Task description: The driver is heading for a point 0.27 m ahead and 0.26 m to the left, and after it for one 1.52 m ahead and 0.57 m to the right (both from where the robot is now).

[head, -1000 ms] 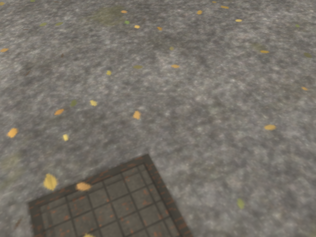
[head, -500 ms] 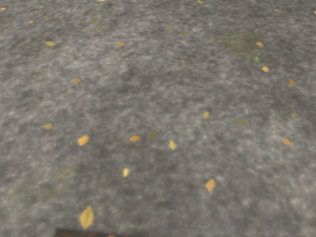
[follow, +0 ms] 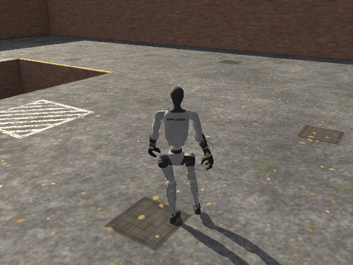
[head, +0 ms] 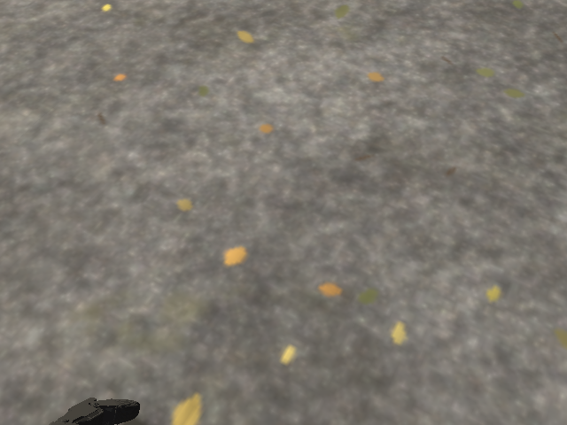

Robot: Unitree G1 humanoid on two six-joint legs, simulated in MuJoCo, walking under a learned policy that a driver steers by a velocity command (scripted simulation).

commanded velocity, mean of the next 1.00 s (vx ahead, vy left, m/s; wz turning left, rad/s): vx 0.35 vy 0.00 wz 0.19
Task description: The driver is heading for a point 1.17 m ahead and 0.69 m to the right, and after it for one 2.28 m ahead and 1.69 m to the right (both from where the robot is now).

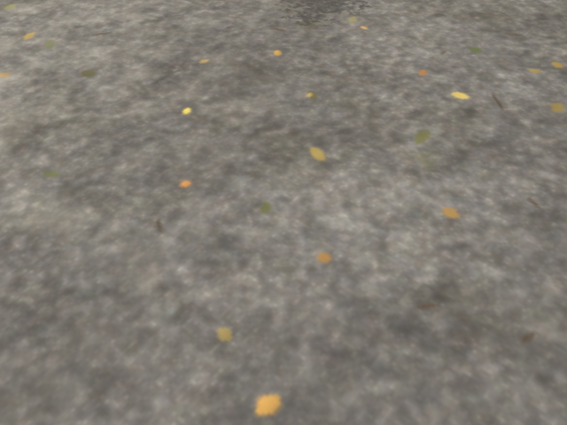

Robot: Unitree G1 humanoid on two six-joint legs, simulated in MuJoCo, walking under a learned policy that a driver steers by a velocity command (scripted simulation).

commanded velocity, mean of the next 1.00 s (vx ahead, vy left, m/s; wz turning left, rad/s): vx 0.96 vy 0.00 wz -0.94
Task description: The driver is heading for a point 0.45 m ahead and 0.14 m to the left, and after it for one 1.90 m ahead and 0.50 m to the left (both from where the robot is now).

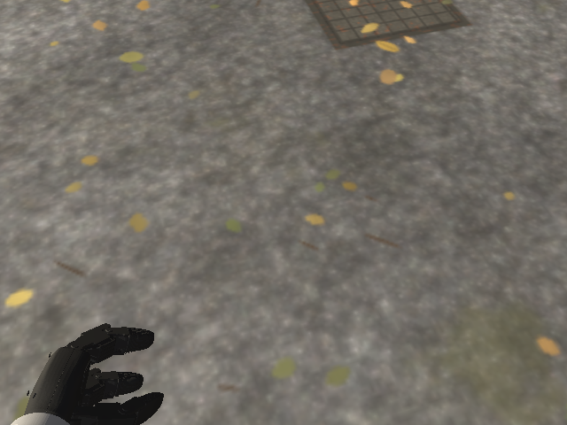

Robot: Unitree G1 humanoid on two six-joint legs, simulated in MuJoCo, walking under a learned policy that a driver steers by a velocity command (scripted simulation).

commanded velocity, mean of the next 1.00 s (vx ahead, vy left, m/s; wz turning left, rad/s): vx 0.49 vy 0.00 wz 0.39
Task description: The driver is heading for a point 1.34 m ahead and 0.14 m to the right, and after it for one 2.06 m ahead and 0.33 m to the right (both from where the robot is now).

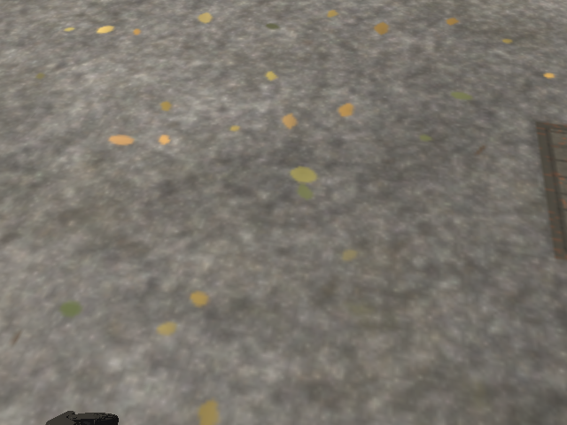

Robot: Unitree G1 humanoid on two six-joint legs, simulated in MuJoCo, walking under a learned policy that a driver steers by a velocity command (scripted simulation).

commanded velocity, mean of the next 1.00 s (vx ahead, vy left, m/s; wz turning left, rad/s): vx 0.01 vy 0.00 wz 0.11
